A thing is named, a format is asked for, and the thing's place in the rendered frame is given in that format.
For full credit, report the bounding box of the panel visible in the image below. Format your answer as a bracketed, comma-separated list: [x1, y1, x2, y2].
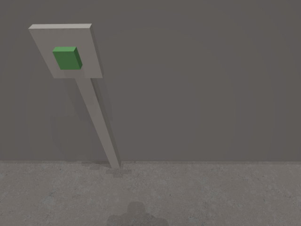
[28, 24, 121, 169]

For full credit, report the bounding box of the button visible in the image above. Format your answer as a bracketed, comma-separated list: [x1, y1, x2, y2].
[52, 47, 83, 70]

